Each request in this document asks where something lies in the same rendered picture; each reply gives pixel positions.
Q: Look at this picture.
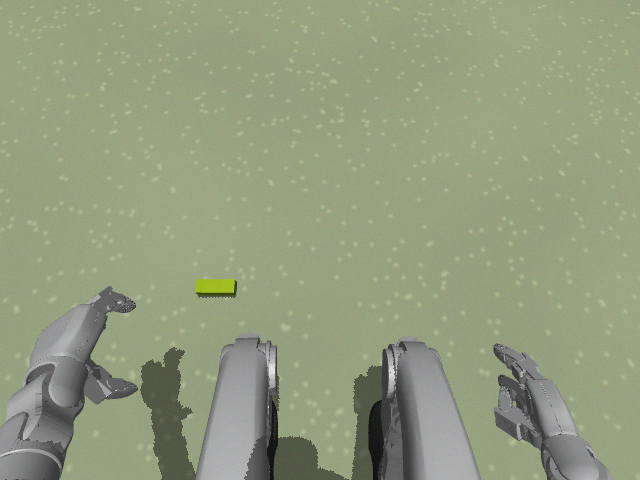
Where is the right robot hand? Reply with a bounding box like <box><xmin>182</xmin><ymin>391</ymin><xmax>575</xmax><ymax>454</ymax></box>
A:
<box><xmin>493</xmin><ymin>344</ymin><xmax>579</xmax><ymax>451</ymax></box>

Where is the left robot arm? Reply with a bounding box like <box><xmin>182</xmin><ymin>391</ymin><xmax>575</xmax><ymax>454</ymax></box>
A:
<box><xmin>0</xmin><ymin>356</ymin><xmax>88</xmax><ymax>480</ymax></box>

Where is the right robot arm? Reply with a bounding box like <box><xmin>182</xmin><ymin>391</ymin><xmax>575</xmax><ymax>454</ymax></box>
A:
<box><xmin>541</xmin><ymin>434</ymin><xmax>612</xmax><ymax>480</ymax></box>

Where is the small box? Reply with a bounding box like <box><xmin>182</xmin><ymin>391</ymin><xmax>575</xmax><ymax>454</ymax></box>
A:
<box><xmin>195</xmin><ymin>279</ymin><xmax>237</xmax><ymax>296</ymax></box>

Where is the right robot foot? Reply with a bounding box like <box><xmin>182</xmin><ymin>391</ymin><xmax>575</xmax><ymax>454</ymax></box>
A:
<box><xmin>368</xmin><ymin>400</ymin><xmax>384</xmax><ymax>480</ymax></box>

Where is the left robot hand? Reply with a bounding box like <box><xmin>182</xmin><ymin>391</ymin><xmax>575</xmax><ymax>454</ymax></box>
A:
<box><xmin>30</xmin><ymin>286</ymin><xmax>138</xmax><ymax>404</ymax></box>

